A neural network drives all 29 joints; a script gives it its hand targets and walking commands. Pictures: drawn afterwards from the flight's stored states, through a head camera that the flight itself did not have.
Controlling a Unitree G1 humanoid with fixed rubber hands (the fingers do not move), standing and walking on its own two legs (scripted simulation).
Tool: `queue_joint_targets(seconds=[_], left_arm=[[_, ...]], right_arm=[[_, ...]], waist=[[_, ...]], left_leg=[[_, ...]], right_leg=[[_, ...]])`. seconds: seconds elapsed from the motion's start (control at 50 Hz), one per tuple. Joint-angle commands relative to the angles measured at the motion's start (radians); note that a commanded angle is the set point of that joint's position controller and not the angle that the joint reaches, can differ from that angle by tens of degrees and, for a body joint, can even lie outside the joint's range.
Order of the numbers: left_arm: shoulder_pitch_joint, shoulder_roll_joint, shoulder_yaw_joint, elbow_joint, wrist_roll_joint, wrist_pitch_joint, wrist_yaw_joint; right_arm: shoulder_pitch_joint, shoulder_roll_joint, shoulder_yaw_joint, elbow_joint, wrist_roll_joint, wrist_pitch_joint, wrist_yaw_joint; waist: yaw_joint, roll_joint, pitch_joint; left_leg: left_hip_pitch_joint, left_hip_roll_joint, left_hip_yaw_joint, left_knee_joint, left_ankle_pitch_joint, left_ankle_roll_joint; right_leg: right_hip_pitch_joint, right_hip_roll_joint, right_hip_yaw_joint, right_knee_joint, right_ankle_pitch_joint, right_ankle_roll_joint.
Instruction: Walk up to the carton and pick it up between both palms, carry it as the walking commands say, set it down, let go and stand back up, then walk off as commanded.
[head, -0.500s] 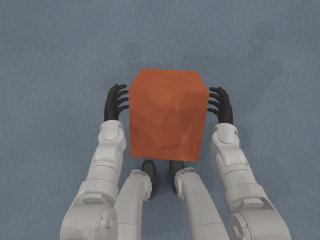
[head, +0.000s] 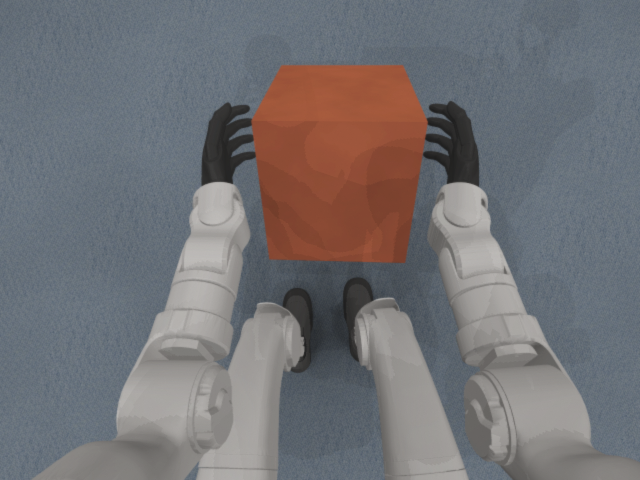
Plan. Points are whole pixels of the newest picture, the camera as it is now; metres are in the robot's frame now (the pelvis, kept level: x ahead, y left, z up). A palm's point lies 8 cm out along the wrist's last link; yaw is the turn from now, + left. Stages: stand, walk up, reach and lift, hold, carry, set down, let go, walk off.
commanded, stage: set down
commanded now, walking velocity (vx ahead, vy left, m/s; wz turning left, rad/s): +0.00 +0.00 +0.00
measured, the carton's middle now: (339, 157) +0.48 -0.02 -0.28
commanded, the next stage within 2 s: none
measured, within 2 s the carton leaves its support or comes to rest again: neither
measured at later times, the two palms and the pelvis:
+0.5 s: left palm (238, 166) +0.46 +0.13 -0.23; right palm (434, 158) +0.46 -0.15 -0.23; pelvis +0.00 +0.01 -0.07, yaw +1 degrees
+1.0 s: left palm (255, 136) +0.52 +0.12 -0.30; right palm (430, 123) +0.53 -0.16 -0.30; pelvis -0.05 +0.00 -0.16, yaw +2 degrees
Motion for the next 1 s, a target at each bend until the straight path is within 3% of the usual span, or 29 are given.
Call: queue_joint_targets(seconds=[0.0,0.04,0.06,0.1,0.24,0.34,0.38,0.46,0.56,0.58,0.64,0.66,0.68,0.7,0.76,0.8,0.86,0.88,0.92,0.96,0.98], left_arm=[[-0.501,-0.114,-0.265,-0.064,-0.092,-0.034,-0.053],[-0.504,-0.112,-0.246,-0.027,-0.086,-0.02,-0.047],[-0.519,-0.118,-0.244,-0.019,-0.094,-0.019,-0.046],[-0.508,-0.104,-0.217,0.025,-0.076,-0.013,-0.042],[-0.515,-0.121,-0.253,0.012,-0.102,-0.017,-0.031],[-0.549,-0.133,-0.309,-0.043,-0.138,-0.018,-0.026],[-0.572,-0.118,-0.328,-0.08,-0.152,-0.018,-0.021],[-0.696,-0.124,-0.415,-0.186,-0.2,0.0,-0.014],[-0.898,-0.099,-0.444,-0.271,-0.256,0.05,0.006],[-0.954,-0.081,-0.439,-0.336,-0.264,0.059,0.009],[-1.149,-0.068,-0.474,-0.416,-0.317,0.105,0.023],[-1.154,-0.059,-0.447,-0.273,-0.298,0.14,0.022],[-1.138,-0.052,-0.434,-0.252,-0.295,0.148,0.02],[-1.194,-0.042,-0.416,-0.247,-0.29,0.15,0.015],[-1.286,-0.068,-0.404,-0.208,-0.267,0.192,-0.001],[-1.343,-0.136,-0.386,-0.11,-0.247,0.212,-0.029],[-1.397,-0.299,-0.312,0.111,-0.17,0.235,-0.11],[-1.415,-0.362,-0.273,0.161,-0.138,0.239,-0.146],[-1.437,-0.482,-0.21,0.184,-0.088,0.243,-0.209],[-1.435,-0.595,-0.199,0.181,-0.075,0.236,-0.265],[-1.459,-0.648,-0.225,0.142,-0.093,0.233,-0.288]], right_arm=[[-0.492,0.207,0.146,-0.161,0.066,-0.034,0.076],[-0.521,0.192,0.132,-0.141,0.069,-0.025,0.077],[-0.515,0.184,0.123,-0.119,0.067,-0.023,0.078],[-0.513,0.172,0.107,-0.081,0.061,-0.019,0.082],[-0.512,0.189,0.138,-0.058,0.098,-0.023,0.092],[-0.532,0.163,0.152,-0.093,0.111,-0.027,0.092],[-0.562,0.158,0.169,-0.128,0.132,-0.026,0.09],[-0.666,0.141,0.204,-0.209,0.171,-0.007,0.088],[-0.843,0.076,0.194,-0.277,0.21,0.04,0.072],[-0.895,0.068,0.219,-0.334,0.232,0.051,0.069],[-1.068,0.031,0.252,-0.407,0.283,0.099,0.063],[-1.077,0.009,0.227,-0.262,0.256,0.135,0.064],[-1.098,0.031,0.229,-0.271,0.269,0.142,0.061],[-1.146,0.033,0.222,-0.257,0.264,0.151,0.067],[-1.263,0.069,0.206,-0.231,0.273,0.179,0.081],[-1.32,0.123,0.199,-0.15,0.251,0.194,0.103],[-1.394,0.302,0.16,0.051,0.179,0.214,0.173],[-1.428,0.371,0.152,0.087,0.16,0.216,0.204],[-1.428,0.488,0.101,0.164,0.111,0.218,0.265],[-1.391,0.593,0.095,0.174,0.081,0.217,0.314],[-1.382,0.629,0.108,0.146,0.083,0.214,0.332]], waist=[[0.018,-0.065,-1.168],[0.021,-0.062,-1.136],[0.008,-0.065,-1.128],[0.019,-0.067,-1.111],[0.013,-0.071,-1.229],[-0.03,-0.08,-1.297],[-0.031,-0.079,-1.333],[-0.07,-0.069,-1.453],[-0.111,-0.026,-1.619],[-0.098,-0.03,-1.727],[-0.124,-0.03,-1.937],[-0.136,-0.033,-1.77],[-0.106,-0.026,-1.696],[-0.104,-0.05,-1.68],[-0.079,-0.034,-1.625],[-0.084,-0.036,-1.536],[-0.066,-0.061,-1.323],[-0.046,-0.081,-1.275],[-0.045,-0.082,-1.229],[-0.045,-0.086,-1.303],[-0.064,-0.084,-1.383]], left_leg=[[0.374,-0.083,-0.177,0.083,0.029,-0.003],[0.339,-0.089,-0.176,0.106,0.024,-0.004],[0.33,-0.09,-0.178,0.122,0.029,-0.002],[0.311,-0.095,-0.181,0.142,0.04,-0.004],[0.263,-0.115,-0.188,0.225,0.163,-0.007],[0.218,-0.124,-0.204,0.281,0.238,-0.01],[0.208,-0.127,-0.199,0.307,0.25,-0.013],[0.258,-0.134,-0.202,0.352,0.245,-0.015],[0.363,-0.137,-0.205,0.415,0.188,-0.018],[0.39,-0.139,-0.192,0.44,0.191,-0.02],[0.485,-0.129,-0.182,0.487,0.164,-0.021],[0.425,-0.115,-0.167,0.487,0.063,-0.021],[0.389,-0.122,-0.159,0.492,0.083,-0.01],[0.359,-0.12,-0.162,0.505,0.049,-0.01],[0.348,-0.102,-0.148,0.526,-0.032,-0.001],[0.263,-0.103,-0.148,0.546,-0.082,-0.003],[0.089,-0.106,-0.154,0.573,-0.167,0.004],[0.052,-0.104,-0.146,0.587,-0.175,0.005],[0.0,-0.103,-0.138,0.614,-0.172,0.007],[-0.04,-0.109,-0.122,0.65,-0.117,-0.003],[-0.05,-0.114,-0.119,0.665,-0.076,-0.007]], right_leg=[[0.795,-0.02,0.18,0.057,0.052,0.079],[0.746,-0.015,0.17,0.088,0.06,0.078],[0.731,-0.015,0.169,0.098,0.07,0.076],[0.692,-0.011,0.161,0.128,0.09,0.075],[0.699,0.001,0.157,0.241,0.339,0.068],[0.704,0.001,0.161,0.317,0.49,0.065],[0.719,0.001,0.163,0.337,0.518,0.066],[0.704,0.003,0.127,0.38,0.46,0.059],[0.693,-0.002,0.084,0.441,0.327,0.046],[0.76,-0.004,0.093,0.445,0.341,0.041],[0.832,-0.007,0.079,0.476,0.285,0.038],[0.758,-0.012,0.065,0.47,0.168,0.04],[0.789,-0.021,0.092,0.478,0.218,0.04],[0.788,-0.023,0.099,0.489,0.19,0.039],[0.682,-0.017,0.095,0.506,0.037,0.034],[0.614,-0.018,0.102,0.511,-0.029,0.029],[0.504,-0.015,0.119,0.535,-0.133,0.03],[0.485,-0.014,0.124,0.542,-0.157,0.035],[0.44,-0.005,0.116,0.573,-0.161,0.035],[0.474,-0.006,0.111,0.615,-0.073,0.032],[0.505,-0.002,0.098,0.643,0.005,0.027]])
